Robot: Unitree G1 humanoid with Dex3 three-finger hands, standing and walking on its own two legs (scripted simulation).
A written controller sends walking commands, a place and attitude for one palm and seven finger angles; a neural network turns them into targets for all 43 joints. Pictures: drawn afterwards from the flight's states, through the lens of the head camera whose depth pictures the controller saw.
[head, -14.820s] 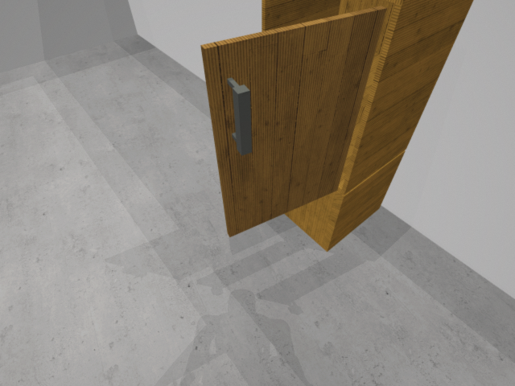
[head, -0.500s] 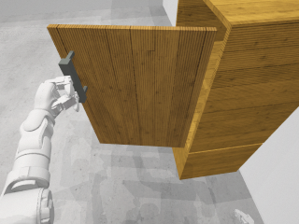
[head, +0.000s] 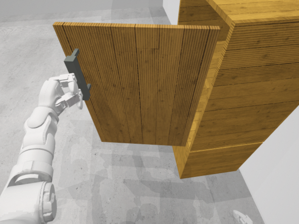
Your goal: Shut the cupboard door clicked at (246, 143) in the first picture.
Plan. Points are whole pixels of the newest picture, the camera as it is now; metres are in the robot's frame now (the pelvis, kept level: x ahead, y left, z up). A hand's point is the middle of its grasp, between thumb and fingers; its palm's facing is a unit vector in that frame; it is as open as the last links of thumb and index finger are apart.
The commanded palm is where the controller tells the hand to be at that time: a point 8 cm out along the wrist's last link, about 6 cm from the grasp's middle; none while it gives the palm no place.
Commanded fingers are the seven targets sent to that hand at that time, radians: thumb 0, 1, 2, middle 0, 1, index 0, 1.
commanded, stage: push the door shut along its arc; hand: left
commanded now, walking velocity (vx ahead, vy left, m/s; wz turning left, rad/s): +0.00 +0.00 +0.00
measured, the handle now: (81, 75) +0.51 +0.21 +0.12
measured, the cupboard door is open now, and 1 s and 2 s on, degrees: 78 65 55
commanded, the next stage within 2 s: pull the fist back off the door in 1.76 s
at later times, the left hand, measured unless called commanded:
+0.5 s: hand (88, 84) +0.47 +0.18 +0.12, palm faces -0.18 -0.98 -0.03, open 3.4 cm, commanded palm +0.47 +0.23 +0.12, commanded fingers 0.00 0.90 0.90 -1.30 -1.50 -1.30 -1.50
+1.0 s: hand (99, 72) +0.51 +0.16 +0.13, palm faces -0.27 -0.96 +0.00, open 3.1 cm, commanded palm +0.53 +0.20 +0.12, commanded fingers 0.00 0.90 0.90 -1.30 -1.50 -1.30 -1.50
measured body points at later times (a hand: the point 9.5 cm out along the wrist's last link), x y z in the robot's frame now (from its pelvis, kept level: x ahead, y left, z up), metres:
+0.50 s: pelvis +0.00 +0.00 -0.01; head +0.08 +0.00 +0.44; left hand +0.47 +0.24 +0.13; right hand +0.03 -0.27 -0.13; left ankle +0.00 +0.11 -0.72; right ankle +0.00 -0.12 -0.72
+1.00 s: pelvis -0.01 +0.00 -0.02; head +0.11 +0.00 +0.42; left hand +0.52 +0.21 +0.13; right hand -0.01 -0.28 -0.13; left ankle +0.00 +0.11 -0.72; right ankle +0.00 -0.12 -0.72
